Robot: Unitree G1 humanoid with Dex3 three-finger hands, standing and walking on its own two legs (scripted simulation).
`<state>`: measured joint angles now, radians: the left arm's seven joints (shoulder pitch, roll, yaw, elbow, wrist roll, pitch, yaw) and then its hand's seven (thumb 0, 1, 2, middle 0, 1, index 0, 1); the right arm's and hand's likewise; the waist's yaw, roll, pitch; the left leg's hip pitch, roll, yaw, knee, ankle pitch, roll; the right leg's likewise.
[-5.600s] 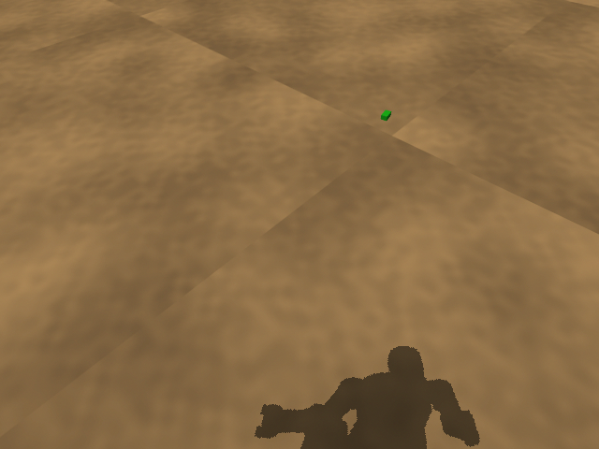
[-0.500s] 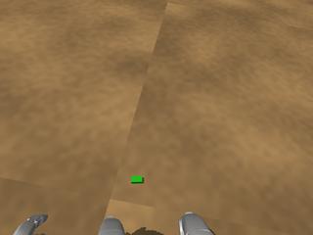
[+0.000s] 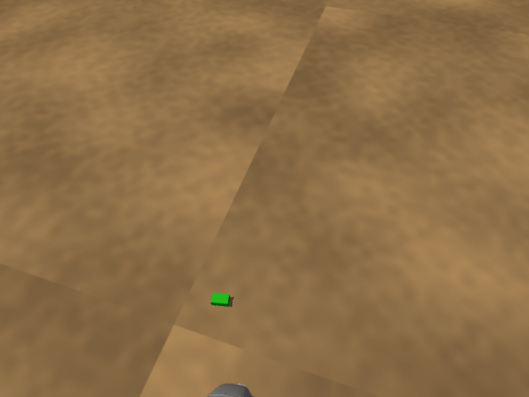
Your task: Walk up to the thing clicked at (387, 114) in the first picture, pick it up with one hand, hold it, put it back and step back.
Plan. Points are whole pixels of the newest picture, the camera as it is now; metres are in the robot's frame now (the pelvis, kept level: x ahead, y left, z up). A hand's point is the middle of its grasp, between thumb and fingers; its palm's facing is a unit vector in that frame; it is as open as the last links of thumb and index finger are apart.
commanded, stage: walk up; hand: left
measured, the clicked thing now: (220, 299) +0.49 +0.25 -0.74
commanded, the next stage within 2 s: none
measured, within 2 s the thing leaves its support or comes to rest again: neither
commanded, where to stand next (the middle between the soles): +0.10 +0.03 m, yaw +0 degrees
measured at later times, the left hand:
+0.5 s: hand out of the picture +0.07 +0.25 -0.12, palm faces +0.12 -0.91 -0.40, open 7.3 cm
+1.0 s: hand out of the picture +0.03 +0.28 -0.14, palm faces +0.02 -0.90 -0.44, open 7.3 cm
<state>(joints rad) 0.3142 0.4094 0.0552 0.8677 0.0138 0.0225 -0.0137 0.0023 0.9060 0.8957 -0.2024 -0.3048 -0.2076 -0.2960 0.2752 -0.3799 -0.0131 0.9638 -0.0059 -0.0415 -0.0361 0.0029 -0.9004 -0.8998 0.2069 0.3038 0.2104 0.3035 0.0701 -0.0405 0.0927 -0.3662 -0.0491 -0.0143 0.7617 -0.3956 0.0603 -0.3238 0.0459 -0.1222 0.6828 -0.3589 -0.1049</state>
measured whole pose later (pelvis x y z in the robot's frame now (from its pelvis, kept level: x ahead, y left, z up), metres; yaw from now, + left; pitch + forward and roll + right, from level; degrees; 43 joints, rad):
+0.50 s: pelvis +0.00 -0.04 +0.03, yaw +5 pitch -3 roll +1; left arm 0.13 0.38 0.06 0.99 0.01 0.01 0.01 0.00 0.91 0.90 -0.20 -0.30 -0.21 -0.30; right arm 0.19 -0.39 -0.04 1.08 -0.01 0.01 -0.02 0.00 -0.90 -0.90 0.20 0.30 0.21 0.30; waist 0.02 -0.02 0.08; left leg -0.22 0.00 0.04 0.50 -0.29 0.05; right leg -0.12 0.08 -0.14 0.35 -0.20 -0.05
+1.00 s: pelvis +0.02 -0.01 +0.01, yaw +2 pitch -1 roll -1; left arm 0.26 0.38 0.04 1.01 0.02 -0.05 0.04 0.00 0.90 0.90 -0.21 -0.31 -0.21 -0.30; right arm 0.11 -0.42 -0.08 1.01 -0.03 0.04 0.04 0.00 -0.90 -0.90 0.20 0.30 0.21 0.30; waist 0.03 0.04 0.11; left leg -0.36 0.06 -0.03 0.67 -0.33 0.02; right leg -0.21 -0.05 0.06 0.60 -0.37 0.07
